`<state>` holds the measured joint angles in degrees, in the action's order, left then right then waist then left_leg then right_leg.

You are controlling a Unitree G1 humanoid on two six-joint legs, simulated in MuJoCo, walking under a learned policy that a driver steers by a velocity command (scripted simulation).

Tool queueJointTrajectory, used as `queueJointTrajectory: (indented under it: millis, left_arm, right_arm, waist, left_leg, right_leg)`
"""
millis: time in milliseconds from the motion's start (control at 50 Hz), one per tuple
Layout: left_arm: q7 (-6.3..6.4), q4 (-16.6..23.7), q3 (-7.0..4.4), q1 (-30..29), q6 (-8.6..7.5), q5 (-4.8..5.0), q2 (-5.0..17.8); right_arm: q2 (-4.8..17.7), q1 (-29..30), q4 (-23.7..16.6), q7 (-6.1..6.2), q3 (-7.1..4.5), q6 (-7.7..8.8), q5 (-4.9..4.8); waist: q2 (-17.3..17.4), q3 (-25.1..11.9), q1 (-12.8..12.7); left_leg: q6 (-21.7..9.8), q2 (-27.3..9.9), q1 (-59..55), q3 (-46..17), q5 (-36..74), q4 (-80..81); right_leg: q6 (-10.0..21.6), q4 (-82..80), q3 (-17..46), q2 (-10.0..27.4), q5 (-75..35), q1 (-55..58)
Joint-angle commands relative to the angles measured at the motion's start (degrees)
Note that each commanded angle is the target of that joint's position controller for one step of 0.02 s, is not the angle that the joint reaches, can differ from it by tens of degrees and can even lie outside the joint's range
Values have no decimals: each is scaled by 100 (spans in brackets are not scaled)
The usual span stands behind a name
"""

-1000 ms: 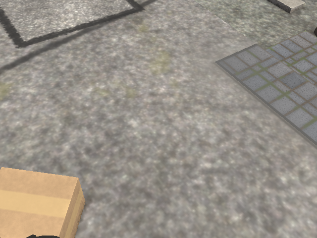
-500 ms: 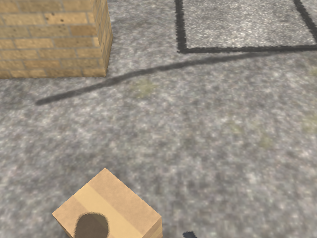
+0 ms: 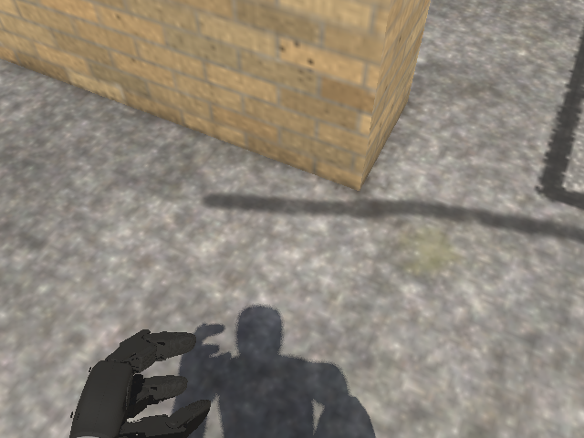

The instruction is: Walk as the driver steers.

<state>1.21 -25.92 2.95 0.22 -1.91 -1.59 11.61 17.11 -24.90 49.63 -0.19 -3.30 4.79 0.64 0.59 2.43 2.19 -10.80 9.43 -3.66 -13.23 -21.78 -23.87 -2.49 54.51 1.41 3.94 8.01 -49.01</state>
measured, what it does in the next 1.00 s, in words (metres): walks ahead, turning left: right foot, then left foot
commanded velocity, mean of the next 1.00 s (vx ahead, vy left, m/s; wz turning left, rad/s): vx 1.00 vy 0.00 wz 0.93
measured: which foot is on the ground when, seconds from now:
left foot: down 0.00-0.04, up 0.06-0.58, down 0.60-0.90, up 0.92-1.00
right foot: up 0.00-0.04, down 0.06-0.58, up 0.60-0.90, down 0.92-1.00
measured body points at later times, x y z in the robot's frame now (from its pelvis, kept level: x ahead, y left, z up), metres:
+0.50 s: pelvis +0.39 +0.02 -0.03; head +0.42 +0.02 +0.42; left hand +0.13 +0.12 -0.13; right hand +0.75 +0.12 +0.02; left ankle +0.54 +0.17 -0.62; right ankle +0.18 -0.16 -0.73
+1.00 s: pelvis +0.85 +0.31 -0.02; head +0.86 +0.31 +0.43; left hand +0.71 +0.56 -0.12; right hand +1.14 +0.20 -0.13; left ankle +0.66 +0.24 -0.59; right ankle +1.00 +0.26 -0.73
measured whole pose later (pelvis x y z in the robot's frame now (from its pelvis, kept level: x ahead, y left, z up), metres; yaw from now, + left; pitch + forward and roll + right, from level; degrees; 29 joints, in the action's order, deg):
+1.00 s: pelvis +0.85 +0.31 -0.02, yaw +54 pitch +1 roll -2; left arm 0.5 -39.5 -2.9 14.9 -4.0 -2.8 14.2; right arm 19.2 -18.6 45.6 -0.6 -4.4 4.4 2.0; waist 2.3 -0.4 -0.6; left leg -7.9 7.8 19.3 -7.7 -20.0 -82.4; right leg -1.4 40.6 -0.2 0.1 17.2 -24.3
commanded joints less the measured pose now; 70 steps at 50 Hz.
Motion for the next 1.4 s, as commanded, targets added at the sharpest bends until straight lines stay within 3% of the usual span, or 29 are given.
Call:
queueJointTrajectory:
  millis: [20,40,80,100,140,200,240,280,360,440,520,580,600,640,680,740,780,840,900,920,940,960,1020,1200,1300,1320,1340,1360,1400]
  left_arm:
    - [221,-1004,-829,4314,61,417,1640]
    - [224,-1624,-909,5003,-32,354,1647]
    - [-49,-1511,-497,4016,-112,-452,589]
    - [-14,-1217,-690,3382,-67,-546,909]
    - [19,-1579,-819,3008,-131,-482,750]
    - [-50,-2746,-628,4433,-469,-327,59]
    - [-34,-2726,-502,3743,-594,-280,-92]
    - [-83,-2405,-537,3148,-577,-107,472]
    - [-102,-2626,-656,4001,-548,-140,1153]
    - [99,-2774,-567,4178,-457,-90,498]
    - [114,-2744,-838,4292,-156,27,1243]
    - [-31,-2312,-1167,3772,-33,-11,1775]
    - [-135,-1822,-955,2947,-64,-76,669]
    - [-201,-540,-845,1950,-457,82,802]
    - [-131,-673,-727,1655,-469,-6,637]
    - [-100,-368,-614,1442,-173,-247,559]
    - [-132,-37,-545,947,-173,-58,662]
    - [-147,-547,-562,1822,-136,148,632]
    - [73,-1187,-920,4023,-140,-3,1312]
    - [70,-1412,-940,4344,-196,-115,1577]
    - [-18,-1219,-948,3251,-241,-245,1865]
    - [-62,-1048,-935,2236,-257,-217,1432]
    - [-91,-1634,-773,2210,-383,-157,763]
    - [-198,-2297,-736,2791,-527,207,1100]
    - [-33,-2355,-809,2931,-352,178,1775]
    - [19,-2184,-800,2580,-332,115,1652]
    - [-80,-1812,-617,2967,-338,65,654]
    - [-84,-1468,-642,2937,-413,248,1019]
    - [-26,-1298,-576,1890,-467,140,1045]
  right_arm:
    - [1236,2122,-1013,-96,-413,245,57]
    - [466,2634,-1305,-91,-259,245,69]
    - [-1179,1524,-2026,96,313,247,-67]
    - [-582,1059,-1992,100,203,232,-174]
    - [-428,2346,-2060,93,209,-81,56]
    - [-1251,3508,-2581,-2,437,-326,113]
    - [-1793,3036,-2809,-60,678,-407,133]
    - [-787,3508,-2930,-106,429,-564,199]
    - [-795,4195,-3098,-116,392,-726,102]
    - [-1216,4864,-3144,-355,547,-572,1]
    - [-647,3604,-2405,-269,236,-477,44]
    - [144,1129,-1684,29,-297,-336,0]
    - [250,1734,-1520,42,-404,-311,-146]
    - [892,717,-1452,15,-475,-410,171]
    - [224,869,-1044,131,-310,-163,153]
    - [329,1180,-939,241,-166,112,118]
    - [754,1683,-1052,222,-249,172,111]
    - [993,910,-647,27,-353,207,26]
    - [928,1180,-664,-140,-334,292,29]
    - [24,1526,-906,-110,-94,313,115]
    - [-198,289,-1211,-44,29,274,-35]
    - [-40,169,-1016,1,71,128,65]
    - [42,1484,-1337,-164,75,-24,265]
    - [-160,3209,-2156,-475,324,-55,183]
    - [436,1012,-1384,-188,24,-81,273]
    - [836,-37,-1016,-97,-132,-76,310]
    - [1322,1,-985,7,-226,-64,421]
    - [1396,-175,-1117,54,-277,-131,257]
    - [885,206,-772,52,-254,-54,50]
  waist:
    - [286,-1863,-2555]
    - [-847,-1477,-2677]
    - [-2490,-1319,-679]
    - [-2177,-2500,-439]
    - [-669,-1264,-602]
    - [-162,-570,-719]
    - [-131,-503,163]
    - [382,-50,265]
    - [-220,509,-344]
    - [-301,682,-641]
    - [-729,150,-108]
    - [-1221,-673,1001]
    - [-104,-144,452]
    - [-415,-1139,239]
    - [-797,219,-211]
    - [-698,444,-846]
    - [-578,791,-971]
    - [-167,-458,-849]
    - [-24,-1654,-2186]
    - [-1258,-1638,-2098]
    - [-1726,-1607,-759]
    - [-1010,-1109,-447]
    - [55,217,-470]
    - [-446,410,-400]
    - [-970,-1019,892]
    - [-777,-1486,1363]
    - [809,-2058,533]
    - [1332,-3036,612]
    - [131,-1130,301]
  left_leg:
    - [228,-391,1762,-424,7047,-3151]
    - [517,308,2350,154,3308,-5556]
    - [222,191,5766,91,-1280,-9199]
    - [302,74,5994,306,-630,-9277]
    - [373,-260,6571,911,-503,-9813]
    - [-134,-526,7564,856,-1017,-11026]
    - [-189,-749,7578,277,-840,-11552]
    - [64,-1038,6745,1078,-738,-9609]
    - [-93,-1031,6771,2339,-729,-9035]
    - [60,-1070,5309,2146,2204,-4959]
    - [-387,-3,3584,3211,1238,-2950]
    - [-680,113,286,1759,-739,-1533]
    - [-962,-612,-237,-78,63,-1484]
    - [-2092,-2361,-1296,-4514,-58,675]
    - [-1742,-1973,681,-3538,780,512]
    - [-1348,-1535,2885,-2435,1382,512]
    - [-1022,-1028,4447,-1488,1444,1018]
    - [-566,-334,4061,-419,3082,80]
    - [100,-220,3117,70,4585,-4163]
    - [295,360,3847,293,-190,-6678]
    - [320,311,4926,84,-308,-7079]
    - [320,-346,5167,330,101,-6943]
    - [364,-809,4965,253,315,-5671]
    - [341,-927,3378,1702,2352,-1792]
    - [-74,-239,370,1900,1413,-968]
    - [-257,-809,-1043,1252,994,-973]
    - [-498,-2435,-2272,-1155,186,-1072]
    - [-1200,-2935,-2783,-3749,-146,215]
    - [-919,-2292,-1219,-2326,682,630]
  right_leg:
    - [-185,-2074,-468,-382,-1601,6057]
    - [-132,-3337,-325,-32,-2557,6569]
    - [-289,-902,1435,1485,-7338,7674]
    - [620,-2141,2883,1791,-4902,8474]
    - [1294,-3424,2829,1556,-503,7205]
    - [990,-3304,1993,1542,394,6395]
    - [749,-3444,1633,1969,260,4956]
    - [544,-4632,444,1824,810,3631]
    - [617,-4335,-1404,1245,-2980,4381]
    - [192,-4969,-1917,966,263,4386]
    - [220,-3066,-2137,1454,-6995,5884]
    - [495,1836,-1573,1413,-5772,3922]
    - [471,3532,-1073,216,1124,1707]
    - [108,4428,555,-349,1296,-471]
    - [64,3778,595,-37,1606,-297]
    - [-142,2702,719,291,2777,434]
    - [-254,401,290,375,1906,2112]
    - [-84,-1146,-427,-401,-738,5135]
    - [285,-1868,-547,-380,-103,6682]
    - [516,-2315,1395,872,351,6679]
    - [1181,-3702,4769,1840,1462,6509]
    - [1737,-3946,5051,2061,3503,5832]
    - [1361,-3979,2949,1290,2251,4201]
    - [877,-5527,-116,609,-1675,3815]
    - [734,-1726,-625,815,-6217,4476]
    - [722,226,-582,508,-4332,3346]
    - [669,2470,-444,-302,1922,1581]
    - [726,3574,325,-616,1933,663]
    - [652,2790,314,-22,942,191]
Velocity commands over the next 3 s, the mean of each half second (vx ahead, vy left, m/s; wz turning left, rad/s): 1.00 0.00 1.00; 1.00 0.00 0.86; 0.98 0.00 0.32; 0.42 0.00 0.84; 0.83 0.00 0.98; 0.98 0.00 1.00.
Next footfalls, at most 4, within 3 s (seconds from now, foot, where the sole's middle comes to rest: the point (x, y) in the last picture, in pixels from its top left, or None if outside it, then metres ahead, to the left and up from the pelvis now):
0.06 right None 0.22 -0.15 -0.77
0.60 left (222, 370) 0.58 0.17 -0.77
0.92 right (183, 218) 1.02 0.29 -0.77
1.32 left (8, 204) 1.09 0.79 -0.77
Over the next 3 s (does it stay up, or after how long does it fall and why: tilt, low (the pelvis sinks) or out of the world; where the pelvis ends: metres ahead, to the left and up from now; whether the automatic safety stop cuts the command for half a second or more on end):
stays up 0.92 1.63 -0.01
